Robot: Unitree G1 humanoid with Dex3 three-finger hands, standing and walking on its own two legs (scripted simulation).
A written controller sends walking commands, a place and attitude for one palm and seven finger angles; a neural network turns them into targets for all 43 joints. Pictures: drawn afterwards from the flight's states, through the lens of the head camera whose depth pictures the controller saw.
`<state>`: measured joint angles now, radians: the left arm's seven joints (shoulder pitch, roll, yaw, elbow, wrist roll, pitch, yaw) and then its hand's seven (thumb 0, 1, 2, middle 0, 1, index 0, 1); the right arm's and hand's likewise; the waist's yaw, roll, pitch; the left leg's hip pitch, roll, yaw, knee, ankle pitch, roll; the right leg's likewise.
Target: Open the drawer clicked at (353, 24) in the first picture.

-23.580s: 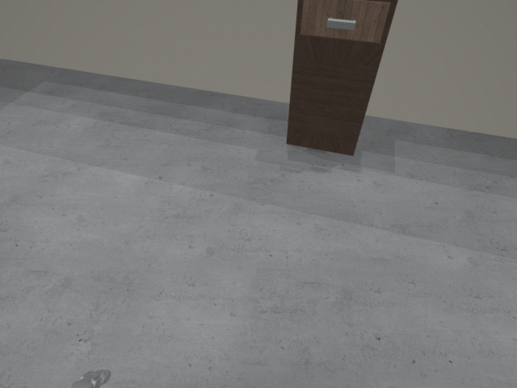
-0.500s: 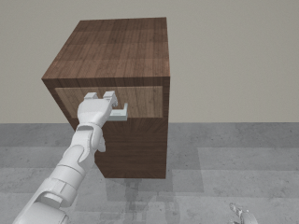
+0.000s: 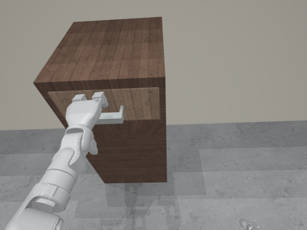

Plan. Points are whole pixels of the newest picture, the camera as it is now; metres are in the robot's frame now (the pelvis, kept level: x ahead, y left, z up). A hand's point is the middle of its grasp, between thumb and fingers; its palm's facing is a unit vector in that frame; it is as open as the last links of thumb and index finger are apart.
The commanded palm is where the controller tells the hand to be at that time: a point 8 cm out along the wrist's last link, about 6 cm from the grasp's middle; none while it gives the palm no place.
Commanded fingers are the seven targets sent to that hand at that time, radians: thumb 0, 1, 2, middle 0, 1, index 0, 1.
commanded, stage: re-aim the fingers above the handle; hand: left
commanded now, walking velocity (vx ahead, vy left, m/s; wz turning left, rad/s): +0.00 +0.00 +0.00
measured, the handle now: (106, 113) +0.49 +0.20 -0.01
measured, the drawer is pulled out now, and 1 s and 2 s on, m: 0.00 0.00 0.00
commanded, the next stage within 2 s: lower the fingers behind the handle in 1.48 s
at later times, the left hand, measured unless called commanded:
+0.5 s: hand (86, 120) +0.40 +0.23 +0.06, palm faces +0.00 -0.04 -1.00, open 13.8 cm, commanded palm +0.37 +0.22 +0.11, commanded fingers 0.00 -0.50 0.30 -0.30 -1.20 -0.30 -1.20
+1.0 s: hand (76, 124) +0.39 +0.26 +0.05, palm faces -0.07 -0.06 -1.00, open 13.8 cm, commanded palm +0.37 +0.22 +0.11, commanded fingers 0.00 -0.50 0.30 -0.30 -1.20 -0.30 -1.20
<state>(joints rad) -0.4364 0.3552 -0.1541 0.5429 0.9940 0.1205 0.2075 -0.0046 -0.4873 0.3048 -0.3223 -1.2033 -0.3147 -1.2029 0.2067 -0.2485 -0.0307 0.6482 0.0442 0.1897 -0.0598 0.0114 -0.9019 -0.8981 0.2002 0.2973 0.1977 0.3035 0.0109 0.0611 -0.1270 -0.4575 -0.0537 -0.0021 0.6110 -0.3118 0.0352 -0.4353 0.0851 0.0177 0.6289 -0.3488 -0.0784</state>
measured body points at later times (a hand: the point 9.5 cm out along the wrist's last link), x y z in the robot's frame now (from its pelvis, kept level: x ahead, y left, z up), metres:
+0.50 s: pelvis +0.00 +0.01 +0.00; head +0.03 -0.01 +0.45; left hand +0.40 +0.22 +0.11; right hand +0.12 -0.23 -0.13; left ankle -0.01 +0.10 -0.72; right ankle -0.03 -0.07 -0.72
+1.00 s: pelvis +0.00 +0.02 +0.00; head +0.03 +0.00 +0.45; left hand +0.39 +0.25 +0.11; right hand +0.13 -0.22 -0.13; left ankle -0.01 +0.10 -0.72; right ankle -0.03 -0.07 -0.72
